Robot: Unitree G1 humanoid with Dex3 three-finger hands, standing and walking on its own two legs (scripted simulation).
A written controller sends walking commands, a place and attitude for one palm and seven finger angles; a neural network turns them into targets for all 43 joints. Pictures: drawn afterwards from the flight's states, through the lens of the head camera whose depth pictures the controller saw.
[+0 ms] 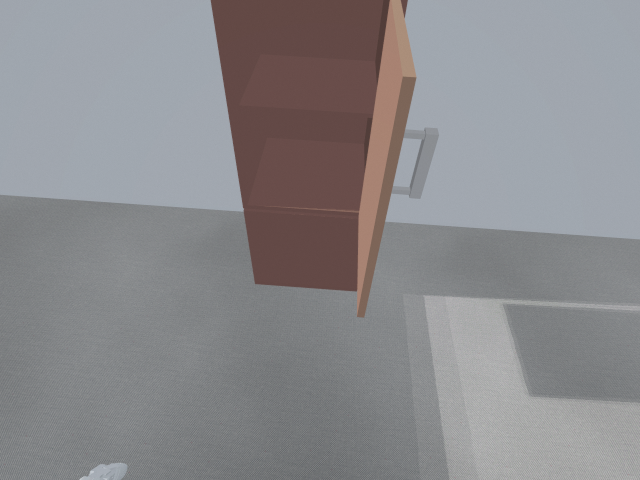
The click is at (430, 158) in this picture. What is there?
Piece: cupboard door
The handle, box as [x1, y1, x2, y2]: [391, 127, 438, 198]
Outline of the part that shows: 437,128 425,127 423,131 405,129 403,137 421,138 422,140 410,186 393,186 391,193 408,194 409,197 420,198 438,136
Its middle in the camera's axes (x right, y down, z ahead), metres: +0.15 -0.13 +0.66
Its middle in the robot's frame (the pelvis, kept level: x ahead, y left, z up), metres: +0.59 -0.12 +0.09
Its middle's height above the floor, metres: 0.86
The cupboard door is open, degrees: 89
